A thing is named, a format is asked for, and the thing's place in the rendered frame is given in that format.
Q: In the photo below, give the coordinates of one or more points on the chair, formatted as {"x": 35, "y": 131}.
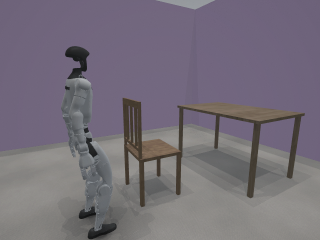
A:
{"x": 145, "y": 151}

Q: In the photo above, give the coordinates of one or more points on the robot left forearm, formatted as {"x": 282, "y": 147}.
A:
{"x": 68, "y": 124}

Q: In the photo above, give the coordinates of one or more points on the table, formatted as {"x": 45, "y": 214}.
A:
{"x": 251, "y": 114}

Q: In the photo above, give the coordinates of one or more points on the left robot hand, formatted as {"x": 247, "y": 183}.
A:
{"x": 71, "y": 145}

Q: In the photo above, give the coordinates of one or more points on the right robot thigh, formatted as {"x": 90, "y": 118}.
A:
{"x": 102, "y": 164}

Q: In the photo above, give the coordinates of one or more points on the left robot upper arm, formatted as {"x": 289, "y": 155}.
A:
{"x": 64, "y": 106}

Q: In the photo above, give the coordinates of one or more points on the humanoid robot torso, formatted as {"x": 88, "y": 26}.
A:
{"x": 86, "y": 109}

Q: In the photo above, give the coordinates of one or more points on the right robot hand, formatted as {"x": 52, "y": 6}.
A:
{"x": 86, "y": 161}

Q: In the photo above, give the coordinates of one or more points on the robot right forearm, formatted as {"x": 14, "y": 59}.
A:
{"x": 78, "y": 131}

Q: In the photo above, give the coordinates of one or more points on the right robot upper arm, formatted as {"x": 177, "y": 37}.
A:
{"x": 82, "y": 88}

